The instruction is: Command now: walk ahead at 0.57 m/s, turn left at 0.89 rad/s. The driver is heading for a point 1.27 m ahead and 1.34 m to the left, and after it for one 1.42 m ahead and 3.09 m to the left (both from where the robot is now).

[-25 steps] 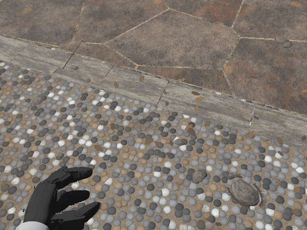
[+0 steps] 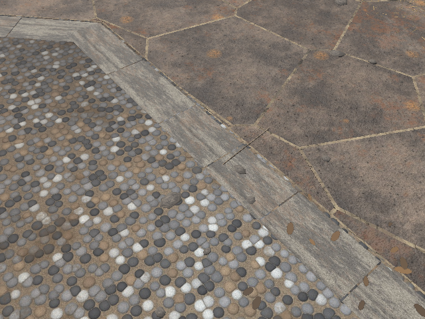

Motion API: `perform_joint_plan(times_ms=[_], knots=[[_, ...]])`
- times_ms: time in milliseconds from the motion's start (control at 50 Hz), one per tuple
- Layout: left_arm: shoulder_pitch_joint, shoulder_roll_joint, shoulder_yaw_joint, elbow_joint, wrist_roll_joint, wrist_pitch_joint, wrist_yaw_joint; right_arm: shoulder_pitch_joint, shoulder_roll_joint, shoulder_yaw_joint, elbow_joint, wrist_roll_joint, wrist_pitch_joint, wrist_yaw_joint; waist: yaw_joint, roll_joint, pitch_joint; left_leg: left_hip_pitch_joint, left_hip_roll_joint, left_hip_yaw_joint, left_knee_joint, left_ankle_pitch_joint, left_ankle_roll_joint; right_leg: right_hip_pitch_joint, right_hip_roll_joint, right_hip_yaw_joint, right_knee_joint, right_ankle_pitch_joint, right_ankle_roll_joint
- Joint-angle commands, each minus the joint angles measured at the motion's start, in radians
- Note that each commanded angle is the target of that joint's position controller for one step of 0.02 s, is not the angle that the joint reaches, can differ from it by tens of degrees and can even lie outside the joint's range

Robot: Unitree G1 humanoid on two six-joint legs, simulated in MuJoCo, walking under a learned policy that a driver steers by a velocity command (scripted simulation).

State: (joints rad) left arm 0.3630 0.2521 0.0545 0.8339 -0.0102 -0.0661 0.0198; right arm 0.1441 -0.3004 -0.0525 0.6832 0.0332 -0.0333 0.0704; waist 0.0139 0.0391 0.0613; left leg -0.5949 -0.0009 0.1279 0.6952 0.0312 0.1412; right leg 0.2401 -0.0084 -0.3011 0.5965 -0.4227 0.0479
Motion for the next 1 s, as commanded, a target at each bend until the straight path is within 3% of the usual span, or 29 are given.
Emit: perform_joint_plan(times_ms=[20,40,60,80,100,140,180,220,260,300,360,420,440,460,480,500,520,540,580,620,720,820,860,880,900,920,940,960,1000], knots=[[-0.106,0.007,-0.003,-0.176,0.012,-0.053,-0.037,0.355,-0.275,-0.090,0.037,-0.032,0.024,-0.043,-0.095,0.398,-0.104,0.836,0.061,-0.393,-0.041,0.655,0.169,-0.819,0.133,0.185,1.033,-0.239,0.026],[0.049,0.064,-0.015,-0.203,-0.001,-0.077,-0.041,0.284,-0.282,-0.079,-0.044,-0.089,-0.011,-0.032,-0.029,0.272,-0.431,0.961,0.286,-0.873,-0.223,0.336,0.351,-0.910,0.144,0.440,1.168,-0.227,0.002],[-0.075,0.173,0.004,-0.216,-0.007,-0.085,-0.034,0.239,-0.248,-0.086,-0.095,-0.061,-0.021,-0.019,-0.080,0.037,-0.412,0.870,0.271,-0.932,-0.352,0.066,0.309,-0.889,0.103,0.484,1.066,-0.154,-0.040],[-0.169,0.167,0.009,-0.248,-0.009,-0.079,-0.022,0.178,-0.217,-0.079,-0.097,-0.028,-0.031,-0.017,-0.034,-0.113,-0.230,0.695,0.234,-0.885,-0.406,-0.103,0.265,-0.934,0.070,0.465,0.938,-0.097,-0.050],[-0.182,0.162,0.010,-0.240,0.004,-0.062,-0.010,0.116,-0.183,-0.068,-0.109,-0.013,-0.040,-0.018,0.013,-0.191,-0.163,0.551,0.214,-0.846,-0.412,-0.096,0.235,-0.901,0.032,0.471,0.864,-0.052,-0.038],[-0.173,0.183,0.022,-0.235,0.016,-0.020,-0.002,0.052,-0.178,-0.071,-0.136,-0.034,-0.038,-0.034,0.051,-0.152,-0.120,0.345,0.146,-0.696,-0.416,0.135,0.204,-0.785,-0.009,0.475,0.741,-0.025,-0.004],[-0.211,0.145,0.016,-0.245,0.032,-0.004,0.008,0.055,-0.162,-0.068,-0.126,-0.025,-0.024,-0.058,0.041,-0.135,-0.112,0.249,0.082,-0.556,-0.370,0.371,0.182,-0.749,-0.013,0.446,0.589,-0.005,0.032],[-0.261,0.099,0.002,-0.264,0.037,0.005,0.012,0.079,-0.172,-0.072,-0.114,-0.019,0.003,-0.088,0.024,-0.098,-0.162,0.252,0.022,-0.491,-0.319,0.451,0.146,-0.738,0.028,0.422,0.420,0.098,0.060],[-0.294,0.096,-0.002,-0.263,0.024,0.013,0.012,0.076,-0.176,-0.076,-0.121,-0.007,0.040,-0.110,0.004,-0.037,-0.223,0.289,-0.016,-0.484,-0.280,0.353,0.086,-0.714,0.067,0.422,0.278,0.239,0.073],[-0.343,0.104,0.000,-0.269,0.015,0.017,0.007,0.066,-0.168,-0.075,-0.133,0.000,0.064,-0.122,-0.020,0.025,-0.231,0.308,-0.031,-0.513,-0.261,0.191,0.041,-0.703,0.090,0.435,0.166,0.316,0.071],[-0.387,0.130,0.011,-0.272,0.013,0.008,0.000,0.062,-0.145,-0.072,-0.149,-0.012,0.077,-0.122,-0.043,0.097,-0.188,0.337,-0.024,-0.607,-0.229,0.021,0.017,-0.682,0.101,0.470,0.018,0.320,0.058],[-0.317,0.160,0.035,-0.240,0.010,-0.015,-0.007,0.006,-0.117,-0.064,-0.179,-0.012,0.075,-0.115,-0.002,0.128,-0.168,0.342,-0.042,-0.666,-0.111,-0.107,-0.023,-0.548,0.063,0.480,-0.201,0.420,0.017],[-0.285,0.172,0.039,-0.231,0.017,-0.017,-0.004,0.046,-0.064,-0.047,-0.179,-0.015,0.076,-0.109,-0.016,0.031,-0.209,0.264,-0.098,-0.597,0.048,-0.417,-0.061,-0.390,-0.069,0.551,-0.250,0.509,-0.047],[-0.286,0.200,0.040,-0.256,0.029,-0.003,0.004,0.133,-0.006,-0.029,-0.167,-0.029,0.078,-0.108,-0.065,-0.145,-0.236,0.103,-0.210,-0.435,0.289,-0.747,-0.105,-0.238,-0.275,0.748,-0.205,0.743,-0.143],[-0.255,0.229,0.048,-0.243,0.057,0.008,0.001,0.200,-0.110,-0.050,-0.206,-0.017,0.073,-0.092,-0.119,-0.356,-0.271,-0.030,-0.165,-0.365,0.435,-0.750,-0.149,-0.226,-0.440,1.025,-0.267,0.644,-0.293],[-0.296,0.175,0.046,-0.270,0.041,0.013,0.005,0.169,-0.200,-0.073,-0.170,-0.017,0.073,-0.088,-0.080,-0.263,-0.214,-0.067,-0.082,-0.329,0.524,-0.641,-0.192,-0.265,-0.383,0.960,-0.272,0.491,-0.300],[-0.310,0.129,0.034,-0.276,0.035,0.024,0.013,0.110,-0.230,-0.085,-0.156,-0.010,0.083,-0.088,-0.047,-0.167,-0.168,-0.078,-0.055,-0.313,0.561,-0.546,-0.210,-0.320,-0.298,0.793,-0.259,0.370,-0.255],[-0.322,0.128,0.030,-0.285,0.030,0.038,0.021,0.103,-0.211,-0.083,-0.147,-0.010,0.098,-0.093,-0.048,-0.115,-0.157,-0.058,-0.036,-0.289,0.601,-0.493,-0.221,-0.370,-0.248,0.702,-0.265,0.315,-0.223],[-0.329,0.154,0.033,-0.274,0.033,0.051,0.033,0.089,-0.162,-0.066,-0.166,-0.009,0.102,-0.089,-0.042,-0.122,-0.109,-0.047,0.001,-0.212,0.607,-0.425,-0.226,-0.457,-0.208,0.570,-0.301,0.366,-0.229],[-0.289,0.160,0.038,-0.253,0.041,0.058,0.039,0.058,-0.124,-0.052,-0.183,-0.002,0.096,-0.089,-0.014,-0.157,-0.127,-0.060,0.030,-0.168,0.543,-0.403,-0.231,-0.412,-0.204,0.490,-0.317,0.415,-0.249],[-0.267,0.196,0.057,-0.225,0.033,0.067,0.029,0.009,-0.105,-0.043,-0.196,-0.013,0.092,-0.083,0.016,-0.172,-0.183,0.010,0.094,-0.151,0.349,-0.394,-0.229,-0.350,-0.273,0.402,-0.325,0.424,-0.282],[-0.271,0.214,0.063,-0.193,-0.001,0.071,-0.002,0.053,-0.094,-0.039,-0.164,-0.022,0.094,-0.069,-0.007,-0.204,-0.182,0.233,0.036,-0.088,0.031,-0.388,-0.168,-0.401,-0.282,0.333,-0.282,0.418,-0.259],[-0.256,0.196,0.057,-0.168,-0.025,0.072,-0.005,0.142,-0.098,-0.048,-0.121,-0.025,0.094,-0.063,-0.051,-0.185,-0.184,0.402,-0.007,-0.066,-0.215,-0.259,-0.111,-0.460,-0.261,0.294,-0.184,0.413,-0.194],[-0.200,0.151,0.045,-0.143,-0.021,0.072,-0.012,0.172,-0.135,-0.059,-0.110,-0.026,0.093,-0.066,-0.045,-0.083,-0.171,0.527,0.049,-0.176,-0.311,-0.145,-0.066,-0.582,-0.207,0.225,-0.061,0.285,-0.109],[-0.181,0.077,0.016,-0.184,0.042,0.066,-0.027,0.165,-0.248,-0.077,-0.132,-0.031,0.093,-0.084,0.004,0.266,-0.177,0.668,0.337,-0.533,-0.304,0.202,0.058,-0.864,-0.069,0.128,0.243,-0.172,0.007],[-0.289,0.142,0.041,-0.210,0.033,0.063,-0.010,0.150,-0.253,-0.076,-0.154,-0.072,0.076,-0.079,-0.080,0.220,-0.192,0.502,0.419,-0.608,-0.353,0.173,0.206,-0.924,-0.027,0.270,0.422,-0.245,0.021],[-0.319,0.174,0.051,-0.204,0.008,0.069,0.000,0.103,-0.211,-0.062,-0.150,-0.084,0.057,-0.074,-0.068,0.132,-0.154,0.447,0.348,-0.510,-0.369,0.105,0.170,-0.895,-0.044,0.314,0.503,-0.162,0.007],[-0.283,0.161,0.052,-0.184,0.002,0.078,0.007,0.038,-0.176,-0.053,-0.142,-0.069,0.043,-0.075,-0.029,0.115,-0.135,0.425,0.285,-0.435,-0.367,0.048,0.111,-0.892,-0.047,0.324,0.505,-0.076,0.000],[-0.218,0.154,0.054,-0.140,0.019,0.093,0.017,-0.026,-0.116,-0.028,-0.139,-0.044,0.034,-0.082,0.003,0.110,-0.139,0.401,0.226,-0.350,-0.355,0.098,0.066,-0.837,-0.045,0.320,0.537,0.045,0.024]])
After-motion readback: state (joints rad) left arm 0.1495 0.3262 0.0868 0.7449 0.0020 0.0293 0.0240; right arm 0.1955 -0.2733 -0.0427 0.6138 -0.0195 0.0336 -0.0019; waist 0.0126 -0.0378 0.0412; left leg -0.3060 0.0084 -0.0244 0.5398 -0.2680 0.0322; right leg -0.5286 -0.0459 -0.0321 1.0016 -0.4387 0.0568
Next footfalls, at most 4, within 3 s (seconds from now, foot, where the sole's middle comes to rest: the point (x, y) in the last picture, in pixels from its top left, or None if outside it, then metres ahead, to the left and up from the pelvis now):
0.44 right None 0.44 -0.08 -0.73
0.88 left None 0.20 0.07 -0.73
1.24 right None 0.39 -0.09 -0.73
2.64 left None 0.20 0.13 -0.73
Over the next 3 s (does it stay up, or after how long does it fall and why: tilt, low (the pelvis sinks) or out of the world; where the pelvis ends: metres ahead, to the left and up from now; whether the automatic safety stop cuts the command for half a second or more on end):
stays up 0.39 0.20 0.03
